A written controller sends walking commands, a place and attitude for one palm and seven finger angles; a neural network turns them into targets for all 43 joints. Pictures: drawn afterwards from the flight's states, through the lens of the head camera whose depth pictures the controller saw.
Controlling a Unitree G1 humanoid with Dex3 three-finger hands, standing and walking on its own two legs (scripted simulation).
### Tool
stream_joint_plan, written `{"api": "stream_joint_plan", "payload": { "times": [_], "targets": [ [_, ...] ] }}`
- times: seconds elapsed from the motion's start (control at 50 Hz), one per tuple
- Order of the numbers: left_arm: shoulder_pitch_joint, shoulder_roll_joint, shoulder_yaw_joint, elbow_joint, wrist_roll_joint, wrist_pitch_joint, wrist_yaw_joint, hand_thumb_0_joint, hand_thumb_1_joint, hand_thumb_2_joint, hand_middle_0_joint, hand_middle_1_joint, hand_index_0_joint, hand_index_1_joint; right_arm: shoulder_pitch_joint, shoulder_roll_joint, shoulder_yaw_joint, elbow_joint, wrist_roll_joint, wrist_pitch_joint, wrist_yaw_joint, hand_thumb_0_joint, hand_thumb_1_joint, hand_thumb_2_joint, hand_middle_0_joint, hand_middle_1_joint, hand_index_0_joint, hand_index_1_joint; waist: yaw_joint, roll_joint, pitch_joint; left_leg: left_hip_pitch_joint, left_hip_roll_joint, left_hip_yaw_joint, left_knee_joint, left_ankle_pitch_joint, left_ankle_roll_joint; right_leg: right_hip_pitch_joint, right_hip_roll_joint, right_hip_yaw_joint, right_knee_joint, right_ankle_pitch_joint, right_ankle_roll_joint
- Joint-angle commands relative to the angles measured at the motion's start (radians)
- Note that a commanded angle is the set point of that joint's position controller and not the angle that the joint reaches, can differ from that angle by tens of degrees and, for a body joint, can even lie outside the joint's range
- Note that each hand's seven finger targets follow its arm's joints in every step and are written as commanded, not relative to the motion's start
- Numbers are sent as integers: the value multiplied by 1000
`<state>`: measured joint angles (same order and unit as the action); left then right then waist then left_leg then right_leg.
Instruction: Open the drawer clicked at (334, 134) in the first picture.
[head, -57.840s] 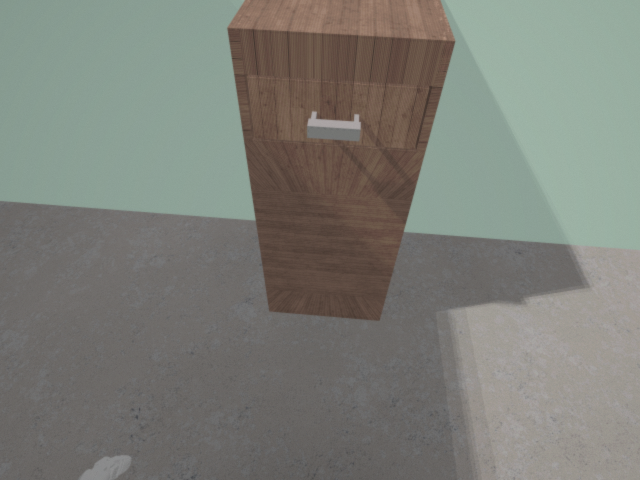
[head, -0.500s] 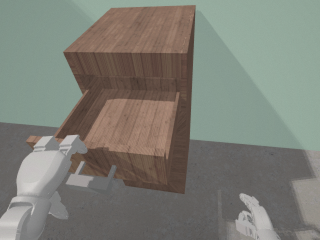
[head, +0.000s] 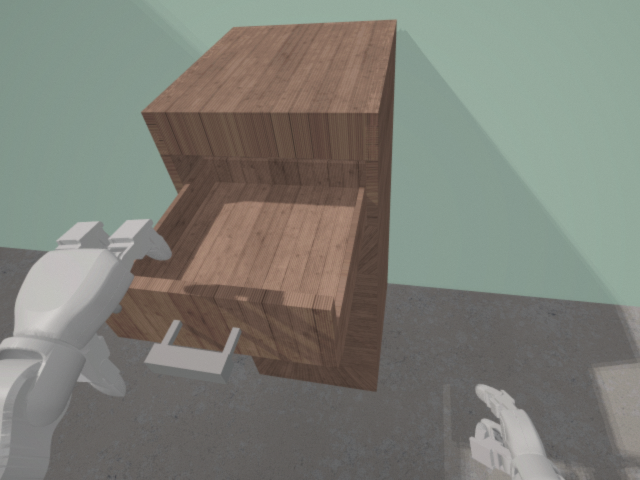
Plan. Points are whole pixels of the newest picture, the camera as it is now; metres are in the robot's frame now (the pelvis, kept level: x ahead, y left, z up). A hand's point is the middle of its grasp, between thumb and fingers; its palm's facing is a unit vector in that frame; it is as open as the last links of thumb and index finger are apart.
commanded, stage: lift the hand off the handle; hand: left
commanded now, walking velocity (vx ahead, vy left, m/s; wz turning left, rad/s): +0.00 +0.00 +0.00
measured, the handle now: (197, 347) +0.25 +0.22 +0.04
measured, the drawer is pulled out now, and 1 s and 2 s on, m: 0.30 0.30 0.30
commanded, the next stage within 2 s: draw the hand back to the body in 0.20 s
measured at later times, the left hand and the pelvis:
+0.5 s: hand (106, 306) +0.21 +0.25 +0.19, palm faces +0.16 -0.03 -0.99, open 13.8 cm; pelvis -0.01 -0.01 +0.00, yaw +0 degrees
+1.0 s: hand (99, 301) +0.20 +0.24 +0.20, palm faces +0.33 -0.58 -0.75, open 13.7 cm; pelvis -0.01 +0.00 +0.00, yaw +0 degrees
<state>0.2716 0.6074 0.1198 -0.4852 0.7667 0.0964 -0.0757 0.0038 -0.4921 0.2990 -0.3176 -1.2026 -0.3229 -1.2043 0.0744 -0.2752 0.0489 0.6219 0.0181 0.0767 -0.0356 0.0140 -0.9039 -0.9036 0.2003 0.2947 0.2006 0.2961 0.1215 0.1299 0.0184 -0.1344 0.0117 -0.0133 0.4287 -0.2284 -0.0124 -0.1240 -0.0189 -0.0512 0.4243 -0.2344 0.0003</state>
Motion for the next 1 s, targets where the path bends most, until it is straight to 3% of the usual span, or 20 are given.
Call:
{"api": "stream_joint_plan", "payload": {
  "times": [0.0,0.04,0.06,0.14,0.22,0.24,0.3,0.34,0.38,0.44,0.48,0.54,0.58,0.66,0.76,0.88,0.9,0.92,0.94,0.98],
  "targets": [
    [-230,267,208,-127,-5,-14,19,0,-500,300,-300,-1200,-300,-1200,-194,-82,-37,-164,-5,-60,-2,0,-900,-900,200,300,200,300,0,-65,-135,8,-23,22,-61,177,19,28,14,6,-72,132,0],
    [-265,257,205,-144,-27,-6,5,0,-500,300,-300,-1200,-300,-1200,-229,-79,-31,-176,10,-69,5,0,-900,-900,200,300,200,300,-1,-15,-128,4,-20,12,-62,167,15,24,21,14,-75,117,-5],
    [-308,247,174,-156,-21,-11,-4,0,-500,300,-300,-1200,-300,-1200,-207,-74,-27,-172,0,-71,8,0,-900,-900,200,300,200,300,0,-28,-168,12,-29,14,-64,179,17,39,11,6,-64,121,-4],
    [-219,246,203,-67,-55,3,-40,0,-500,300,-300,-1200,-300,-1200,-216,-81,-35,-172,16,-75,13,0,-900,-900,200,300,200,300,2,-60,-133,-12,-22,16,-61,167,15,33,23,11,-66,132,-2],
    [-251,245,176,-98,-44,-10,-63,0,-500,300,-300,-1200,-300,-1200,-201,-87,-35,-181,6,-68,18,0,-900,-900,200,300,200,300,-4,-102,-137,-23,-30,30,-60,159,18,28,14,2,-56,134,6],
    [-222,250,203,-127,-64,-15,-60,0,-500,300,-300,-1200,-300,-1200,-217,-85,-33,-194,16,-79,21,0,-900,-900,200,300,200,300,0,-69,-150,-21,-23,21,-53,151,16,31,22,10,-57,125,1],
    [-202,276,232,-173,-57,-47,-41,0,-500,300,-300,-1200,-300,-1200,-185,-89,-35,-199,2,-81,17,0,-900,-900,200,300,200,300,8,-94,-200,1,-32,28,-37,185,21,46,11,4,-50,163,7],
    [-177,313,290,-196,-66,-56,-15,0,-500,300,-300,-1200,-300,-1200,-198,-90,-34,-202,6,-92,16,0,-900,-900,200,300,200,300,14,-51,-195,0,-26,24,-23,176,14,35,15,15,-56,148,3],
    [-173,278,268,-167,-62,-68,2,0,-500,300,-300,-1200,-300,-1200,-171,-77,-35,-189,-3,-90,17,0,-900,-900,200,300,200,300,7,-82,-152,-12,-28,27,-29,165,15,13,6,-1,-57,124,4],
    [-143,301,318,-165,-80,-62,21,0,-500,300,-300,-1200,-300,-1200,-194,-84,-41,-189,6,-96,18,0,-900,-900,200,300,200,300,14,-36,-139,-11,-25,20,-13,167,11,3,12,17,-63,133,-2],
    [-138,267,275,-123,-77,-56,17,0,-500,300,-300,-1200,-300,-1200,-170,-80,-44,-179,2,-87,18,0,-900,-900,200,300,200,300,3,-78,-115,-24,-28,30,-22,155,14,-9,5,3,-59,117,5],
    [-180,224,218,-135,-92,-40,0,0,-500,300,-300,-1200,-300,-1200,-202,-85,-42,-185,17,-99,16,0,-900,-900,200,300,200,300,-15,-28,-89,-26,-24,21,-34,105,11,-38,15,7,-71,61,4],
    [-175,243,204,-139,-72,-45,-11,0,-500,300,-300,-1200,-300,-1200,-174,-89,-46,-183,4,-100,10,0,-900,-900,200,300,200,300,-11,-68,-132,-16,-30,21,-39,128,18,-10,9,0,-56,88,5],
    [-156,257,206,-216,-44,-50,-8,0,-500,300,-300,-1200,-300,-1200,-175,-86,-31,-198,-1,-101,6,0,-900,-900,200,300,200,300,-2,-54,-187,-6,-28,17,-38,134,17,8,7,-3,-50,80,3],
    [-85,302,295,-241,-49,-60,32,0,-500,300,-300,-1200,-300,-1200,-165,-83,-28,-196,-6,-98,7,0,-900,-900,200,300,200,300,17,-43,-186,-8,-23,15,-29,190,9,24,7,-13,-43,134,-1],
    [-59,276,299,-129,-86,-30,23,0,-500,300,-300,-1200,-300,-1200,-171,-82,-40,-179,4,-81,15,0,-900,-900,200,300,200,300,7,-68,-93,-44,-20,19,-47,149,7,-7,13,-16,-49,98,2],
    [-162,-122,264,-219,-730,-149,77,0,-465,315,-298,-1178,-298,-1178,-99,-2,-40,-222,5,-151,-11,0,-900,-900,200,300,200,300,-100,-186,-28,55,20,22,-44,82,31,-49,39,-36,-101,81,-16],
    [-50,-27,318,-112,-743,-190,115,0,-430,330,-295,-1155,-295,-1155,-84,-43,-39,-179,-7,-185,-29,0,-900,-900,200,300,200,300,-86,-237,-13,54,36,18,-49,28,32,-62,34,-28,-103,33,-10],
    [-8,-66,294,-99,-752,-205,124,0,-395,345,-292,-1133,-292,-1133,-107,-38,-30,-169,-6,-206,-29,0,-900,-900,200,300,200,300,-82,-206,11,46,30,7,-60,2,26,-70,42,-25,-113,9,-13],
    [-59,-65,307,-278,-814,-256,148,0,-325,375,-287,-1087,-287,-1087,-84,-39,-34,-179,-10,-233,-44,0,-900,-900,200,300,200,300,-67,-152,-93,88,24,18,-76,35,29,-11,16,-19,-117,20,-5]
  ]
}}
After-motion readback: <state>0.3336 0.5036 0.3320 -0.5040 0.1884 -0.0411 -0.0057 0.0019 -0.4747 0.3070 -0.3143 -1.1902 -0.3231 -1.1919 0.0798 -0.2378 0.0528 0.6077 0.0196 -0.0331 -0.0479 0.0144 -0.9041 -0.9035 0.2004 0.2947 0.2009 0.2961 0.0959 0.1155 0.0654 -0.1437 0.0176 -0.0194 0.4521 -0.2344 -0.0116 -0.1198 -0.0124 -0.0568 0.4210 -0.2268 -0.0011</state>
